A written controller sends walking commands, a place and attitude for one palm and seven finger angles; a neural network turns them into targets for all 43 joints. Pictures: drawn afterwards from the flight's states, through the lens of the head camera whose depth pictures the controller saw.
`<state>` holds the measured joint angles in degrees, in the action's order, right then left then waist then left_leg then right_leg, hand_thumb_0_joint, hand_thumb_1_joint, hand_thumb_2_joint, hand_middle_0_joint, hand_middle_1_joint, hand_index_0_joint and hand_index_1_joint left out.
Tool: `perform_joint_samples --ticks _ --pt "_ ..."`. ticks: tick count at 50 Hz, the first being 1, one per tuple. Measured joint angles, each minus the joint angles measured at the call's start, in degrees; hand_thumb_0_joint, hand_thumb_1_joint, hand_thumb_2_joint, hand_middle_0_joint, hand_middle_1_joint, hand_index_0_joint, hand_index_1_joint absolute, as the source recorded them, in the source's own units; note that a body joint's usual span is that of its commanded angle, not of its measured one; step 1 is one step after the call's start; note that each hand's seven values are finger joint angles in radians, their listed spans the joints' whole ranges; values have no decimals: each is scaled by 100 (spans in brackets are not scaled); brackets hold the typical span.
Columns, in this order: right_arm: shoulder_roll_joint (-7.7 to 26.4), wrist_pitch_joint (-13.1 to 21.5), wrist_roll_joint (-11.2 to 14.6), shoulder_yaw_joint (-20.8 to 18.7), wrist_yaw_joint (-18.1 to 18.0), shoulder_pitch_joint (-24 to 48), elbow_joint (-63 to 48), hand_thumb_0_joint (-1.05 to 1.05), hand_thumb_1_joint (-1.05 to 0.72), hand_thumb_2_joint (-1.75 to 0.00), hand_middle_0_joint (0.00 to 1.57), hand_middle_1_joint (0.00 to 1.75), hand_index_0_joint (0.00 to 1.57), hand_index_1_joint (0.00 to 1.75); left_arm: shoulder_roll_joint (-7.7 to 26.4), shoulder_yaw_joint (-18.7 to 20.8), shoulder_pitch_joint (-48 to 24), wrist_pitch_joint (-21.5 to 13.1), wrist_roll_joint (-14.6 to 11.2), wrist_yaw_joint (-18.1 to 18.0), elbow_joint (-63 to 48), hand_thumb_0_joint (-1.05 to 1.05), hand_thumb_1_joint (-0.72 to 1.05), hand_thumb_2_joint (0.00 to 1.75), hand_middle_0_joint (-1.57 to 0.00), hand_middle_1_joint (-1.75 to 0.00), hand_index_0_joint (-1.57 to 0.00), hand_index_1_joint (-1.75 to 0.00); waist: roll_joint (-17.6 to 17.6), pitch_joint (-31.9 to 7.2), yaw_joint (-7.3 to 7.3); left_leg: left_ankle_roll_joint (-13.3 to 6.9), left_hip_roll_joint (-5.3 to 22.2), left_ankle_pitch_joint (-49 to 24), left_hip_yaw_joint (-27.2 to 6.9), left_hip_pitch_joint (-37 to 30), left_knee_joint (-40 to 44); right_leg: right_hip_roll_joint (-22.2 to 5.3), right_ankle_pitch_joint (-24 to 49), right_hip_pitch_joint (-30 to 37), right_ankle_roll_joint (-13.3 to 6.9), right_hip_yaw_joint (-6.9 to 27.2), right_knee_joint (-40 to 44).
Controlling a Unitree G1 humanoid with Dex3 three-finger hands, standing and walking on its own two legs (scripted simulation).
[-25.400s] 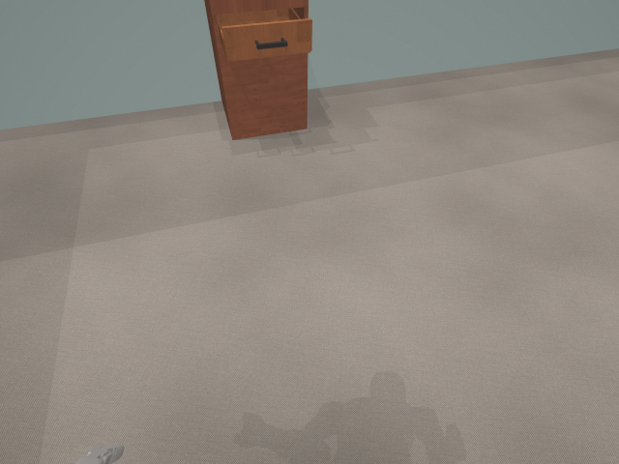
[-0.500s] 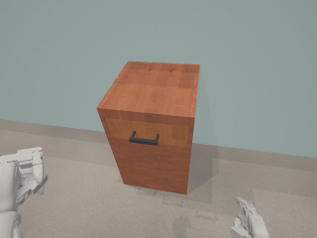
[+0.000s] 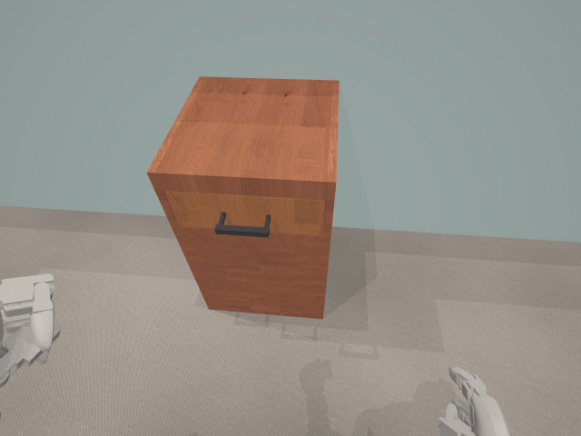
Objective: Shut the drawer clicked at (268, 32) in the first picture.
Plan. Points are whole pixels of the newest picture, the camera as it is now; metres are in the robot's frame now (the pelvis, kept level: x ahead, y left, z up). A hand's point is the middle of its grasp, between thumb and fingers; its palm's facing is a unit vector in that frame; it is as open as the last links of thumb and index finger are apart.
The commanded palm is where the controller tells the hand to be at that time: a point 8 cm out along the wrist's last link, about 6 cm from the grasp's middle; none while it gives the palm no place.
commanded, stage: step back with the hand held close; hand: left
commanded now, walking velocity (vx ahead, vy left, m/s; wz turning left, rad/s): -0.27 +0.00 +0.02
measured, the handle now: (243, 224) +0.61 +0.16 -0.20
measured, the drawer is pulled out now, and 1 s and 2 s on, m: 0.00 0.00 0.00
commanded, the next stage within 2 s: stop stepping back and stand still in 1.22 s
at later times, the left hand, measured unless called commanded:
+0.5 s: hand (15, 388) +0.14 +0.24 +0.17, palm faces +0.40 -0.78 -0.48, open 3.3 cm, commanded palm +0.07 +0.28 +0.18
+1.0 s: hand out of the picture +0.10 +0.21 +0.17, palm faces +0.33 -0.80 -0.50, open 3.3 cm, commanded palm +0.02 +0.26 +0.18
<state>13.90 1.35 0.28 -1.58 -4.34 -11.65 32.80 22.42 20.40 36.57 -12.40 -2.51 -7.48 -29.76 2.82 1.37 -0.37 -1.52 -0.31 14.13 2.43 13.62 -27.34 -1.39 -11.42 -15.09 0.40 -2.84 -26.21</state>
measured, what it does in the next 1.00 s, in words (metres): lifts its right foot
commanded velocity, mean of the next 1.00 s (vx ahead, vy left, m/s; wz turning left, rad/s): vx -0.35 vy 0.00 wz -0.01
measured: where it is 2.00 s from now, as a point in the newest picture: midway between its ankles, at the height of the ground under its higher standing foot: outside the picture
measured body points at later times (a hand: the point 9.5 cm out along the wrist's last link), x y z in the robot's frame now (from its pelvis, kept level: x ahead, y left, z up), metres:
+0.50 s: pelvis -0.05 +0.00 -0.01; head -0.03 +0.00 +0.44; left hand +0.11 +0.28 +0.19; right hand +0.12 -0.23 -0.09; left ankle +0.00 +0.10 -0.74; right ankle +0.03 -0.12 -0.74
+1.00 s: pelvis -0.10 -0.02 -0.02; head -0.05 -0.01 +0.43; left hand +0.07 +0.25 +0.20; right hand +0.10 -0.25 -0.09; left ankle +0.00 +0.10 -0.73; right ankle -0.05 -0.13 -0.74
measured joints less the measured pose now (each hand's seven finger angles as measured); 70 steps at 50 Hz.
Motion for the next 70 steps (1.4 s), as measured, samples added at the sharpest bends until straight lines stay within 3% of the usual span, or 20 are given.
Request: perform_joint_samples --ticks 11,25,34,38,43,48,54,56,58,59,61,64,68,70 --pt "-166 118 -11 156 27 105 -120 1 -91 -89 20 30 20 30 -124 -21 -91 -107 75 -107 -98 2 88 90 -141 -160 -141 -160 -77 -13 96 -54 -3 -123 -45 430 -288 -13 201 -324 14 -48 -109" --pt "-160 327 -50 154 53 -44 -76 1 -91 -89 20 30 21 30 -57 174 -209 -334 197 -167 -327 2 88 90 -141 -160 -141 -160 -183 82 75 -45 50 -100 -130 837 -723 84 217 -662 -42 -34 -440" --pt "-112 214 -67 8 82 35 106 1 -91 -89 20 30 20 30 90 159 -199 -482 149 -208 -528 1 88 90 -141 -160 -141 -160 -254 112 -107 -28 54 -262 -202 1087 -759 130 405 -826 -46 -47 -305" --pt "-189 262 -55 -10 20 -64 54 1 -91 -89 20 30 20 30 325 351 -174 -512 259 -169 -462 1 88 90 -141 -160 -141 -160 -292 90 -221 -54 13 -277 -309 1165 -732 306 83 -846 31 232 -867" --pt "-315 455 -135 69 44 13 125 1 -91 -89 20 30 20 30 415 645 -106 -601 184 -112 -560 2 88 90 -141 -160 -141 -160 -438 62 -85 22 31 -364 -309 1364 -738 440 -426 -674 -33 515 -877" --pt "-312 520 -187 128 120 348 201 1 -91 -89 20 30 21 30 251 404 -179 -638 117 -25 -688 2 88 90 -141 -160 -141 -160 -351 268 17 135 164 -554 -353 1379 -675 573 -273 -716 -149 480 -838" --pt "-332 173 -113 -41 116 351 222 1 -91 -89 20 30 21 30 179 170 -194 -539 126 -76 -582 1 88 90 -141 -160 -141 -160 -486 -20 -51 189 -123 865 -400 1645 -2167 365 109 -720 -200 466 -376" --pt "-330 60 -109 -2 66 317 174 1 -91 -89 20 30 20 30 169 242 -153 -480 120 -126 -504 1 88 90 -141 -160 -141 -160 -605 -99 -72 163 -104 758 -313 1272 -1646 280 266 -761 -160 514 -225" --pt "-213 50 -104 23 26 270 43 1 -91 -89 20 30 20 30 167 273 -131 -440 113 -147 -511 1 88 90 -141 -160 -141 -160 -480 -134 -132 26 96 101 -354 783 -563 329 311 -929 -104 406 -306" --pt "-207 91 -100 -17 4 293 41 1 -91 -89 20 30 20 30 227 295 -198 -436 130 -138 -503 1 88 90 -141 -160 -141 -160 -490 -82 -166 14 89 -91 -389 818 -457 298 252 -1073 -54 368 -497" --pt "-294 184 -94 -50 21 330 105 1 -91 -89 20 30 20 30 346 358 -280 -418 119 -89 -466 1 88 90 -141 -160 -141 -160 -663 64 -96 119 6 -120 -331 905 -583 305 -260 -1249 49 521 -1058" --pt "-389 431 -172 0 89 226 143 1 -91 -89 20 30 20 30 321 415 -197 -342 102 -53 -573 2 88 90 -141 -160 -141 -160 -615 75 -15 226 107 -170 -339 990 -586 442 -981 -1198 51 457 -1788" --pt "-507 622 -210 119 236 157 213 1 -91 -89 20 30 20 30 238 468 -24 -443 73 -32 -822 2 88 90 -141 -160 -141 -160 -550 43 134 345 324 -296 -235 1122 -626 389 -710 -403 37 291 -949" --pt "-482 566 -176 166 280 238 249 1 -91 -89 20 30 21 30 104 353 -91 -478 87 22 -773 2 88 90 -141 -160 -141 -160 -333 141 159 351 521 -222 -286 1213 -751 591 -573 -341 -188 238 -688"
